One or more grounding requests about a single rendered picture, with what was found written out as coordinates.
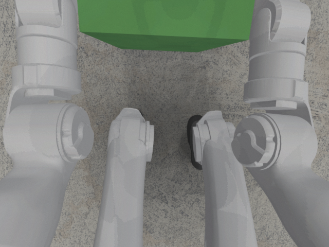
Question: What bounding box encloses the robot right forearm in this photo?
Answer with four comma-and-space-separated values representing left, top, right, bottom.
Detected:
243, 0, 315, 131

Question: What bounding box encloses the robot right thigh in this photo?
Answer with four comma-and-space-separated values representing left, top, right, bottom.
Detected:
193, 118, 258, 247

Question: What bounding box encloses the robot right upper arm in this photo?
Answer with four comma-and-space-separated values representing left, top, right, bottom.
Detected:
231, 113, 329, 247

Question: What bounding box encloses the carton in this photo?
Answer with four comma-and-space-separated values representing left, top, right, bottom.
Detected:
77, 0, 255, 52

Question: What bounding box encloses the robot left upper arm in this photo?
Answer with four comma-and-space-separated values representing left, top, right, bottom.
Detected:
0, 103, 94, 247

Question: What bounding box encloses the robot right foot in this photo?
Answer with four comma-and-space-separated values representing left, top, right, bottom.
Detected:
187, 115, 202, 170

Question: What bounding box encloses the robot left forearm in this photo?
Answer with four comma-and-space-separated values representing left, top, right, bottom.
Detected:
3, 0, 82, 146

